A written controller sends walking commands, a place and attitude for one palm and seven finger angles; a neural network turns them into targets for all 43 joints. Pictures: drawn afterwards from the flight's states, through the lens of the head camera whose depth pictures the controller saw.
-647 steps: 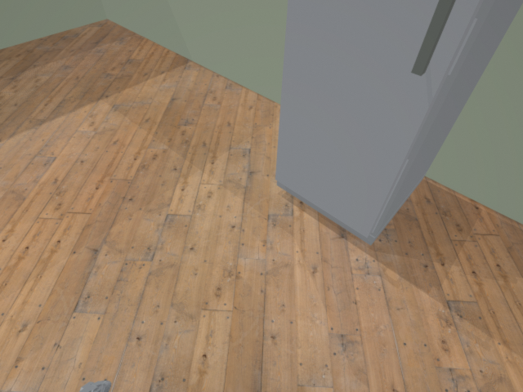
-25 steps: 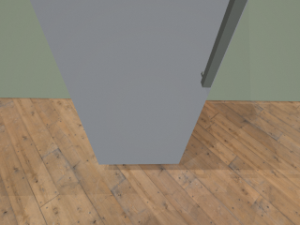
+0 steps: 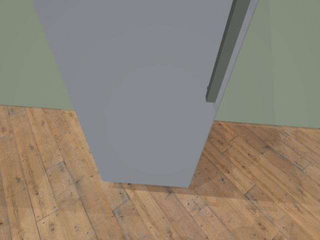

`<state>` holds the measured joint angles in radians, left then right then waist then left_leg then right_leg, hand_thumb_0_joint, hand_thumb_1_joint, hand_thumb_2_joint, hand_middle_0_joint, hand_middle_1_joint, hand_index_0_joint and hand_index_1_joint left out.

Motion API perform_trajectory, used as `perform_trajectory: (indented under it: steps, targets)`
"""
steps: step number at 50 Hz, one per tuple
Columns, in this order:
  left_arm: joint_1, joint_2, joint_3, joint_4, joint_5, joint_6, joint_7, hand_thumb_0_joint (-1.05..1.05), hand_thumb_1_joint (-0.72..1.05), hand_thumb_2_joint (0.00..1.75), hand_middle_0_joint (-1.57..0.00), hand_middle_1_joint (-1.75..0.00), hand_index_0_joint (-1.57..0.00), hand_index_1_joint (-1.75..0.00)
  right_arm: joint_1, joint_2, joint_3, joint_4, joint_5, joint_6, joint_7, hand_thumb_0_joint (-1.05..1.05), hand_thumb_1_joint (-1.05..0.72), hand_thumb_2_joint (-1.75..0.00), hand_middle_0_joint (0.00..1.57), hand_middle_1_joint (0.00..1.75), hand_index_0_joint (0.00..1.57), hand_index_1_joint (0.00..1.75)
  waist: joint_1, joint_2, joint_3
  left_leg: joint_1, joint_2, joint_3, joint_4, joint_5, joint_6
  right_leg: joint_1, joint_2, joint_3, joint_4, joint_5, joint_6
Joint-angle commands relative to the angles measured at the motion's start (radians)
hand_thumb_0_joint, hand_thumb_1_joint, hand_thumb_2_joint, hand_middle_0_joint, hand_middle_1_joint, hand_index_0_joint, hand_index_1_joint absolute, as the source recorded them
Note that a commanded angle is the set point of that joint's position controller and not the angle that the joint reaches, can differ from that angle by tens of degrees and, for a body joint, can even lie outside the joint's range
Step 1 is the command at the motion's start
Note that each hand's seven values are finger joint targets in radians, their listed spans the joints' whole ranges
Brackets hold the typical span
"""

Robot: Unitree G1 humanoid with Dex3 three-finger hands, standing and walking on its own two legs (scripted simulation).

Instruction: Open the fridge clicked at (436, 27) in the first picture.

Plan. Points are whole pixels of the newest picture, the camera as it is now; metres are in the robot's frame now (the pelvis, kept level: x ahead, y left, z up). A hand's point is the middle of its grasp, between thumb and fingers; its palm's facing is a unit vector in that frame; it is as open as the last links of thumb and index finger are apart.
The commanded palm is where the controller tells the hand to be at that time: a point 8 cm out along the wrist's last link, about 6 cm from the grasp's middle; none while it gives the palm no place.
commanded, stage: come to a stop and stand still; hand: right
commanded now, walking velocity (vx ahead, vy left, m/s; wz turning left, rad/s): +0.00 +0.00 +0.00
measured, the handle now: (225, 41) +0.52 -0.12 +0.26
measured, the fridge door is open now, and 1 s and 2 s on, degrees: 0 0 0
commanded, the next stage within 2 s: look again from close up in 1.18 s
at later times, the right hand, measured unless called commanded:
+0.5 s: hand out of the picture +0.06 -0.14 -0.17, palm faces +0.03 +0.97 -0.23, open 7.4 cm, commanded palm none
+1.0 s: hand out of the picture +0.04 -0.13 -0.16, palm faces +0.04 +0.97 -0.23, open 7.4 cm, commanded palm none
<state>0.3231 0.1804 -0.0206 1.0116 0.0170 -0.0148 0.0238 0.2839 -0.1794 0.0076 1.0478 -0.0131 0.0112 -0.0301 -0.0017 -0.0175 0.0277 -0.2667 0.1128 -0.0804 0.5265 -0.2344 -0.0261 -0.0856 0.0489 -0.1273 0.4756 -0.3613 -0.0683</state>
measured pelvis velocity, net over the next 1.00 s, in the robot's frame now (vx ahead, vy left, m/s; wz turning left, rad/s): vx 0.00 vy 0.07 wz -0.03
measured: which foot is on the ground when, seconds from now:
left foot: down 0.00-1.00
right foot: down 0.00-1.00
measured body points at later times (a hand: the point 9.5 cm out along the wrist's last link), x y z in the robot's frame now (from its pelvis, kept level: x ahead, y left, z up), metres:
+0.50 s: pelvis +0.02 +0.05 +0.00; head +0.05 +0.06 +0.45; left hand +0.04 +0.28 -0.16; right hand +0.06 -0.19 -0.15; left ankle +0.04 +0.20 -0.73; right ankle -0.06 -0.07 -0.73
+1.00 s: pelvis +0.00 +0.07 +0.01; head +0.02 +0.06 +0.46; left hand +0.03 +0.31 -0.15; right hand +0.04 -0.18 -0.15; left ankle +0.04 +0.20 -0.73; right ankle -0.06 -0.07 -0.73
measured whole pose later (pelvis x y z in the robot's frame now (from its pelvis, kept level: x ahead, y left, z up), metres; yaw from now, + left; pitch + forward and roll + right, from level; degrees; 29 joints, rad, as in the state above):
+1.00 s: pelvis +0.00 +0.07 +0.01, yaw -2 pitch -1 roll +0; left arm 0.24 0.20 0.00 1.09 0.01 -0.01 0.02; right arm 0.20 -0.21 -0.01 1.06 -0.01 0.00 -0.02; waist 0.00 0.01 0.06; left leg -0.24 0.03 0.00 0.47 -0.20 -0.02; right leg -0.09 -0.05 -0.06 0.44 -0.32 0.03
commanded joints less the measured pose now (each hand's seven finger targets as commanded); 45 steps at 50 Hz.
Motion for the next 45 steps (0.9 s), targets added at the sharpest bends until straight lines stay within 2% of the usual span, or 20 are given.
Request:
perform_trajectory:
  steps: [1, 4, 14, 20, 24, 34, 38, 44, 45]
  targets:
    - [0.037, 0.123, 0.032, -0.031, 0.001, -0.023, 0.012, 0.00, 0.90, 0.90, -0.20, -0.30, -0.20, -0.30, 0.027, -0.101, -0.024, -0.037, -0.001, -0.019, -0.007, 0.00, -0.90, -0.90, 0.20, 0.30, 0.20, 0.30, -0.003, -0.009, 0.037, 0.055, -0.025, 0.041, 0.009, 0.177, 0.055, -0.089, -0.154, 0.146, -0.138, 0.401, 0.037]
    - [0.041, 0.118, 0.035, -0.015, 0.001, -0.023, 0.014, 0.00, 0.90, 0.90, -0.20, -0.30, -0.20, -0.30, 0.017, -0.101, -0.028, -0.036, -0.001, -0.019, -0.009, 0.00, -0.90, -0.90, 0.20, 0.30, 0.20, 0.30, -0.001, -0.017, 0.035, 0.064, -0.021, 0.045, 0.020, 0.229, 0.055, -0.075, -0.151, 0.134, -0.119, 0.446, 0.036]
    - [0.042, 0.099, 0.044, 0.019, -0.002, -0.019, 0.016, 0.00, 0.90, 0.90, -0.20, -0.30, -0.20, -0.30, 0.002, -0.107, -0.036, -0.028, -0.001, -0.026, -0.012, 0.00, -0.90, -0.90, 0.20, 0.30, 0.20, 0.30, 0.003, 0.019, 0.008, 0.100, -0.007, 0.032, 0.019, 0.370, 0.058, -0.063, -0.142, 0.109, -0.078, 0.408, 0.036]
    - [0.026, 0.097, 0.049, 0.027, -0.001, -0.015, 0.017, 0.00, 0.90, 0.90, -0.20, -0.30, -0.20, -0.30, -0.014, -0.116, -0.039, -0.030, -0.001, -0.027, -0.012, 0.00, -0.90, -0.90, 0.20, 0.30, 0.20, 0.30, 0.006, 0.013, -0.003, 0.101, -0.005, 0.024, 0.007, 0.400, 0.061, -0.049, -0.145, 0.101, -0.068, 0.392, 0.042]
    - [0.010, 0.104, 0.053, 0.027, -0.002, -0.012, 0.016, 0.00, 0.90, 0.90, -0.20, -0.30, -0.20, -0.30, -0.024, -0.126, -0.042, -0.034, -0.002, -0.032, -0.011, 0.00, -0.90, -0.90, 0.20, 0.30, 0.20, 0.30, 0.009, 0.039, -0.012, 0.103, 0.003, 0.013, -0.015, 0.412, 0.065, -0.046, -0.144, 0.099, -0.060, 0.342, 0.047]
    - [-0.030, 0.122, 0.053, 0.031, -0.002, -0.010, 0.011, 0.00, 0.90, 0.90, -0.20, -0.30, -0.20, -0.30, -0.054, -0.150, -0.045, -0.043, -0.001, -0.035, -0.006, 0.00, -0.90, -0.90, 0.20, 0.30, 0.20, 0.30, 0.007, 0.030, 0.001, 0.095, 0.002, -0.002, -0.075, 0.318, 0.068, -0.056, -0.150, 0.103, -0.087, 0.256, 0.054]
    - [-0.036, 0.121, 0.053, 0.032, -0.002, -0.008, 0.008, 0.00, 0.90, 0.90, -0.20, -0.30, -0.20, -0.30, -0.063, -0.159, -0.044, -0.043, -0.001, -0.036, -0.003, 0.00, -0.90, -0.90, 0.20, 0.30, 0.20, 0.30, 0.009, 0.047, 0.006, 0.088, 0.001, -0.008, -0.107, 0.256, 0.067, -0.060, -0.147, 0.105, -0.096, 0.205, 0.057]
    - [-0.041, 0.135, 0.049, 0.038, -0.001, -0.012, 0.006, 0.00, 0.90, 0.90, -0.20, -0.30, -0.20, -0.30, -0.071, -0.166, -0.045, -0.045, 0.001, -0.034, 0.000, 0.00, -0.90, -0.90, 0.20, 0.30, 0.20, 0.30, 0.004, 0.003, 0.010, 0.095, -0.006, -0.001, -0.121, 0.198, 0.063, -0.083, -0.156, 0.116, -0.123, 0.192, 0.057]
    - [-0.042, 0.136, 0.049, 0.039, -0.001, -0.013, 0.005, 0.00, 0.90, 0.90, -0.20, -0.30, -0.20, -0.30, -0.069, -0.168, -0.045, -0.044, 0.001, -0.035, 0.001, 0.00, -0.90, -0.90, 0.20, 0.30, 0.20, 0.30, 0.003, 0.012, 0.006, 0.098, -0.005, -0.001, -0.120, 0.199, 0.063, -0.085, -0.156, 0.116, -0.123, 0.192, 0.057]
